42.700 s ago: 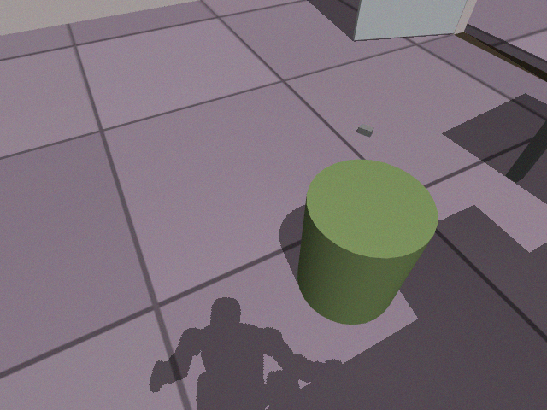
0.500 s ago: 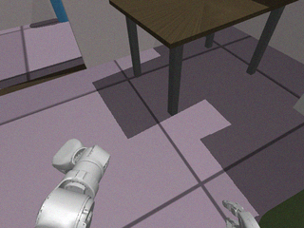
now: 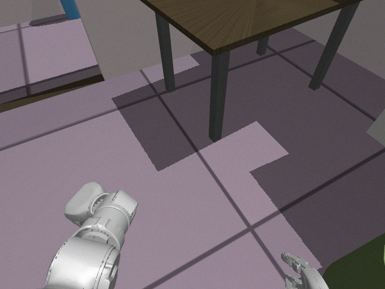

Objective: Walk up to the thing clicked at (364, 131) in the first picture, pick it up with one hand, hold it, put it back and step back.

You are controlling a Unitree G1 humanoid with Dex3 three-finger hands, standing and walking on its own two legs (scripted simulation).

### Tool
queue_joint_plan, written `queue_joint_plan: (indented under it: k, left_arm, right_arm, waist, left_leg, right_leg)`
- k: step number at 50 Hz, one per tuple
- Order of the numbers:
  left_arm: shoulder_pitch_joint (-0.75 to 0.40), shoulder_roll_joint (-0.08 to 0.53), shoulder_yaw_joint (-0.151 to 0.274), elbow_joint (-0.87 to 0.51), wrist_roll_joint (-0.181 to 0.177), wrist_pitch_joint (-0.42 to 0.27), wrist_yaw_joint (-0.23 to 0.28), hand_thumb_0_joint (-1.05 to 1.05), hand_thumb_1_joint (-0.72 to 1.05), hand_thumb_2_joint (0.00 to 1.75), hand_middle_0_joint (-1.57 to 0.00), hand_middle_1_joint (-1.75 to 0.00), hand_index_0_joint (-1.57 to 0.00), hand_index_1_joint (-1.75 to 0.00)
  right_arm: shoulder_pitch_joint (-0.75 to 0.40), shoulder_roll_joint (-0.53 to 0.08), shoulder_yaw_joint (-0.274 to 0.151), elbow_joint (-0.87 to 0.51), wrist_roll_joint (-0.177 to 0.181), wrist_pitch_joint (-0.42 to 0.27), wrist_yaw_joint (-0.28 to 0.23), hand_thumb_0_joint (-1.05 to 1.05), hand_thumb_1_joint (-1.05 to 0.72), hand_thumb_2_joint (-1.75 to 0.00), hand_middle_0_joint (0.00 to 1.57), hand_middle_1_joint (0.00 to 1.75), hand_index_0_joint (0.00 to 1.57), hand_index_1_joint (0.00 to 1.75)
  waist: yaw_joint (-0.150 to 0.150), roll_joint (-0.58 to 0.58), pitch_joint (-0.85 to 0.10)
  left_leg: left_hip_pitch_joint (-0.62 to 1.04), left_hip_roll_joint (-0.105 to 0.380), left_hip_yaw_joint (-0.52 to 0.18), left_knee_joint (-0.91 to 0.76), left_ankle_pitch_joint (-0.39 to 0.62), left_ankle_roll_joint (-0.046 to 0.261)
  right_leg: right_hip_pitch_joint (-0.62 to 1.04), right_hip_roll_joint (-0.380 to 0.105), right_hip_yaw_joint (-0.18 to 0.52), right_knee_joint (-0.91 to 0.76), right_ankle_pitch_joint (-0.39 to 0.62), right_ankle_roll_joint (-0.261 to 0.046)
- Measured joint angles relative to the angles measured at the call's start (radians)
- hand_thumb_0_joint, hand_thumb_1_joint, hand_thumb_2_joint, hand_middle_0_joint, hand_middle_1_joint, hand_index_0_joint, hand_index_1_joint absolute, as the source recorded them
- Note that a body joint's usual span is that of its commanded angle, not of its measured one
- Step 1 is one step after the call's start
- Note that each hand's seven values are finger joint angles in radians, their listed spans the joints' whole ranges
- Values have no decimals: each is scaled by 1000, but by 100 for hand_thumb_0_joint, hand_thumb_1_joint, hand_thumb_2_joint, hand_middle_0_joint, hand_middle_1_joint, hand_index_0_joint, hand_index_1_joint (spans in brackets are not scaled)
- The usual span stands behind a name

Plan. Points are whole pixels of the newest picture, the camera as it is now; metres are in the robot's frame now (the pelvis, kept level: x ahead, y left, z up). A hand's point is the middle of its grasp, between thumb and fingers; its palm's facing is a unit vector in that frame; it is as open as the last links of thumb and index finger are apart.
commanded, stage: crouch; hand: left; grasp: from above
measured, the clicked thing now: (100, 217) +0.31 +0.23 -0.08
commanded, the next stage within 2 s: lower in 1.84 s
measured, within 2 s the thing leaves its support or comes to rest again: neither
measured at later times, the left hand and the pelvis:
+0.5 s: hand (127, 234) +0.34 +0.22 -0.30, palm faces -0.17 -0.37 -0.91, open 7.4 cm; pelvis -0.07 +0.00 -0.17, yaw -1 degrees
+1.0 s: hand (138, 240) +0.38 +0.23 -0.47, palm faces -0.17 -0.39 -0.91, open 7.3 cm; pelvis -0.09 +0.01 -0.34, yaw -2 degrees
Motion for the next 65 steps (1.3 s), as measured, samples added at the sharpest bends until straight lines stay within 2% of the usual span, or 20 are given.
queue_joint_plan:
  k: [6, 13, 17, 23, 26, 32, 41, 50, 65]
  left_arm:
    - [-57, 21, 59, 135, 22, -81, 63, 0, 30, 36, -82, -53, -87, -48]
    - [-164, 81, 167, 250, 67, -195, 165, 0, 30, 36, -86, -46, -90, -42]
    - [-218, 117, 212, 278, 56, -239, 214, 0, 30, 34, -89, -40, -92, -37]
    - [-304, 172, 255, 314, 41, -302, 247, -1, 31, 32, -93, -33, -94, -32]
    - [-349, 202, 285, 334, 39, -326, 250, -1, 32, 31, -93, -32, -95, -30]
    - [-418, 274, 325, 384, 66, -351, 237, -1, 33, 28, -94, -30, -96, -29]
    - [-455, 342, 356, 407, 81, -368, 200, -1, 34, 26, -94, -29, -96, -28]
    - [-512, 380, 379, 442, 128, -376, 177, -1, 35, 23, -95, -29, -96, -28]
    - [-615, 473, 421, 560, 192, -412, 169, 0, 37, 17, -98, -24, -100, -22]
  right_arm:
    - [11, 2, -19, 14, -25, -24, 4, 1, -89, -90, 20, 30, 20, 30]
    - [31, -14, -56, 21, -71, -42, 43, 1, -89, -90, 20, 30, 20, 30]
    - [32, -23, -62, 22, -89, -40, 61, 1, -89, -90, 20, 30, 19, 30]
    - [10, -17, -50, 39, -105, -35, 70, 1, -90, -90, 20, 30, 19, 30]
    - [-4, -7, -41, 51, -114, -30, 69, 1, -90, -90, 20, 30, 19, 30]
    - [-19, 11, -25, 63, -131, -28, 70, 1, -90, -90, 20, 30, 20, 30]
    - [-10, 16, -20, 60, -135, -42, 86, 0, -90, -90, 20, 30, 20, 30]
    - [-5, -6, -21, 46, -136, -51, 107, 0, -90, -90, 20, 30, 20, 30]
    - [16, -54, -6, 34, -167, -76, 145, 0, -90, -90, 20, 30, 19, 30]
  waist:
    - [-24, -22, -18]
    - [-69, -45, -59]
    - [-94, -36, -62]
    - [-133, -20, -73]
    - [-153, -11, -78]
    - [-190, 10, -90]
    - [-215, 32, -90]
    - [-235, 42, -61]
    - [-268, 40, 18]
  left_leg:
    - [-160, 9, -5, 124, -39, -3]
    - [-519, 16, -20, 444, -148, -9]
    - [-724, 17, -31, 616, -195, -6]
    - [-1011, 20, -52, 851, -249, -5]
    - [-1132, 21, -62, 959, -272, -4]
    - [-1330, 21, -80, 1144, -312, -3]
    - [-1546, 13, -95, 1367, -358, 1]
    - [-1682, 1, -104, 1509, -373, 3]
    - [-1813, -5, -119, 1666, -377, 4]
  right_leg:
    - [-155, 6, 0, 111, -31, -3]
    - [-511, 7, 2, 418, -129, -3]
    - [-712, 6, 0, 580, -170, -2]
    - [-992, 8, -6, 800, -214, -3]
    - [-1111, 8, -10, 902, -234, -2]
    - [-1306, 10, -15, 1076, -264, -1]
    - [-1523, 7, -12, 1293, -302, 6]
    - [-1657, 1, -7, 1432, -315, 11]
    - [-1790, 4, -6, 1580, -308, 16]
